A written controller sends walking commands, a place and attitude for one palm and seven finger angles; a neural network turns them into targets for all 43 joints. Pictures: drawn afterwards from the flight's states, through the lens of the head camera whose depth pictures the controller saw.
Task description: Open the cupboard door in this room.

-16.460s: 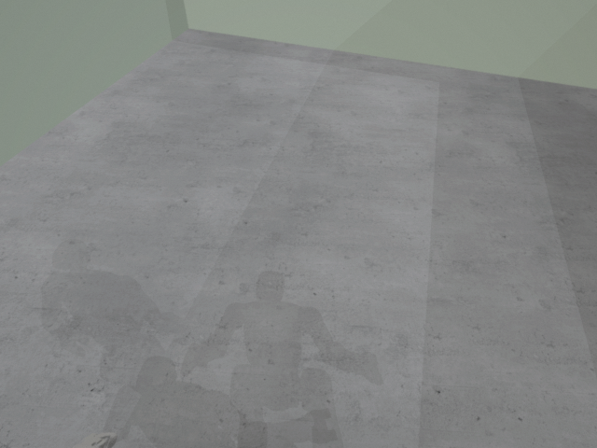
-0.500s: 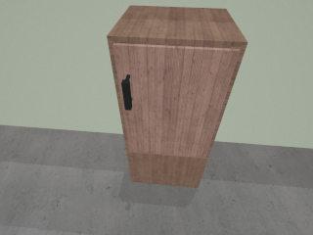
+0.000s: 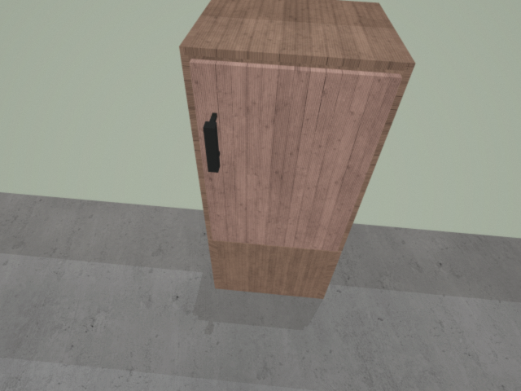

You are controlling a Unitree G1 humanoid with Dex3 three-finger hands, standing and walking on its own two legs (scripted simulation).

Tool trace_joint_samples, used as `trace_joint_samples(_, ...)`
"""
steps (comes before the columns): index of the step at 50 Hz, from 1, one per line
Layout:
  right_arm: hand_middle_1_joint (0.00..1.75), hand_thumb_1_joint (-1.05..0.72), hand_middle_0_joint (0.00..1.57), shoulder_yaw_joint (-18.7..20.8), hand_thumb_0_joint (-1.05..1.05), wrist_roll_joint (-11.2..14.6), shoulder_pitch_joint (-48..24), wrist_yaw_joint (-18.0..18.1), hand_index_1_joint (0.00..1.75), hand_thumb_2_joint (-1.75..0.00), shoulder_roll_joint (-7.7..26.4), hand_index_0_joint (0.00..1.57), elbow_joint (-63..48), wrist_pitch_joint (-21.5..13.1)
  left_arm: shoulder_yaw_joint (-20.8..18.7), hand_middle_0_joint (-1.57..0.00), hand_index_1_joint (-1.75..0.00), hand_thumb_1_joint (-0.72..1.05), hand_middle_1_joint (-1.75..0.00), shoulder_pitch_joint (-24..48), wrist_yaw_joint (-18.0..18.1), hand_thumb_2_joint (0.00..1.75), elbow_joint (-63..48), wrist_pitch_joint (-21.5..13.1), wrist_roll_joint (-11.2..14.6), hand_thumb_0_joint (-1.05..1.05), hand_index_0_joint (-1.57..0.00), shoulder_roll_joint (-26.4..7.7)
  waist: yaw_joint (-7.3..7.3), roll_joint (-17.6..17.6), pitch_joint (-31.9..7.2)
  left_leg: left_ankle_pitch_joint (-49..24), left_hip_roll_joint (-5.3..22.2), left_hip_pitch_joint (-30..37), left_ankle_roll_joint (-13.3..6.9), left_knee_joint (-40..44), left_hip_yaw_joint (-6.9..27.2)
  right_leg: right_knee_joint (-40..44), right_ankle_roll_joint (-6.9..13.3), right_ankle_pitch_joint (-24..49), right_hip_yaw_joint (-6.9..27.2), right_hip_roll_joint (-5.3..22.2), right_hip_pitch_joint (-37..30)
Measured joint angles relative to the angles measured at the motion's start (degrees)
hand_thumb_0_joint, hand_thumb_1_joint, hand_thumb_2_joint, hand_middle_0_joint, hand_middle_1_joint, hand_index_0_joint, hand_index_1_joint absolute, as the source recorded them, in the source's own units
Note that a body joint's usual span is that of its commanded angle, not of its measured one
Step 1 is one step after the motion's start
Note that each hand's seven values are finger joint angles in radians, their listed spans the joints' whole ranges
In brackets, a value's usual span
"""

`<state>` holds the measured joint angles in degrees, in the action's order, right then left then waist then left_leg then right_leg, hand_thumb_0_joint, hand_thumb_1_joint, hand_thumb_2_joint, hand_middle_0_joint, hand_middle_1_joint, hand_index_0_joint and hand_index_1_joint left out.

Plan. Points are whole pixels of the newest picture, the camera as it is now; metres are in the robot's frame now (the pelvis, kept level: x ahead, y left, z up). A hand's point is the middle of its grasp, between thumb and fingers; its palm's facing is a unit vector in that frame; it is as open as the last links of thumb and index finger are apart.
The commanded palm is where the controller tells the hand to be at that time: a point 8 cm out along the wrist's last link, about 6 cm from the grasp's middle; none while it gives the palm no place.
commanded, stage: look again from close up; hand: left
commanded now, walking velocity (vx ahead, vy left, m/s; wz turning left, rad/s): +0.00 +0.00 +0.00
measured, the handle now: (213, 142) +0.62 +0.14 +0.04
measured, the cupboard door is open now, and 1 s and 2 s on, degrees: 0 0 0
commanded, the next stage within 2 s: shuffle to correct the standing spot in 0.58 s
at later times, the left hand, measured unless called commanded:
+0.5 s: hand out of the picture +0.00 +0.15 -0.17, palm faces +0.05 -0.98 -0.19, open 7.3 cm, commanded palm none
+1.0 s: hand out of the picture +0.01 +0.14 -0.18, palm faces +0.06 -0.99 -0.15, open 7.4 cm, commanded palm none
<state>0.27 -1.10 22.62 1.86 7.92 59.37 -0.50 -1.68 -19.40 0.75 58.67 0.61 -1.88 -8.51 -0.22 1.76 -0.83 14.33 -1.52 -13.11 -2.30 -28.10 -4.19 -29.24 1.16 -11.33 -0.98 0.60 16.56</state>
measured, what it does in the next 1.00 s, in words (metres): stands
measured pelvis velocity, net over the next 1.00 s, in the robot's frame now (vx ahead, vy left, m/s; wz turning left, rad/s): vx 0.04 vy -0.02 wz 0.00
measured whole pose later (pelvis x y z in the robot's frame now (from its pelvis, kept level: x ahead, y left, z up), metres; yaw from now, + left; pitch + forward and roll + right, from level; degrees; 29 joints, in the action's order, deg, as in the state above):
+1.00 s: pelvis +0.04 -0.02 +0.00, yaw +0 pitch +0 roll +0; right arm 0.4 -1.2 22.7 1.2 7.8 62.9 -1.4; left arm -1.5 -23.5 0.4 61.0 -1.1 -1.7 -7.2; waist 0.2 0.4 -1.6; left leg 19.3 0.8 -11.4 -0.8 -30.5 -3.1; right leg -30.9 2.8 -16.5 -1.9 -1.8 14.5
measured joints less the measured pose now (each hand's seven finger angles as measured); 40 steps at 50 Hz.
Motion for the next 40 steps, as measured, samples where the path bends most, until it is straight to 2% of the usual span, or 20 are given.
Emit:
trace_joint_samples(12, 0.29, -0.91, 0.2, -0.8, 0.0, 0.3, -2.9, -0.5, 0.3, -0.9, -0.5, 0.2, 2.4, -0.7, 1.1, -0.2, -0.3, 0.93, -0.3, 2.3, 0.8, 0.9, 1.6, -1.3, 0.9, 0.01, -0.2, -0.2, -0.59, -2.4, 0.6, -0.8, 1.4, 1.4, 1.2, 1.6, 0.8, 2.9, 0.7, 0.7, -0.8, -1.5, -2.2)
trace_joint_samples(27, 0.29, -0.91, 0.2, -0.7, 0.0, 0.4, -4.5, -0.4, 0.3, -0.9, 0.8, 0.19, 3.3, -0.6, 1.7, -0.2, -0.3, 0.92, -0.3, 0.8, 0.9, 0.9, 2.7, -1.3, 1.0, 0.01, -0.2, 0.5, 0.15, -1.9, 0.8, -1.6, 1.8, 2.3, 1.7, 3.2, 1.3, 4.8, 1.1, 1.4, -1.3, -1.8, -3.3)
trace_joint_samples(40, 0.29, -0.91, 0.2, -0.7, 0.0, 0.1, -2.8, -0.5, 0.3, -0.9, 0.0, 0.19, 4.0, -0.4, 1.5, -0.2, -0.3, 0.91, -0.3, -0.8, 0.5, 0.9, 3.2, -1.2, 0.6, 0.0, -0.2, 1.3, 0.32, -1.2, 0.5, -0.3, 1.8, 2.2, 1.4, 2.3, 1.2, 3.5, 1.1, -0.1, -1.2, -1.8, -3.0)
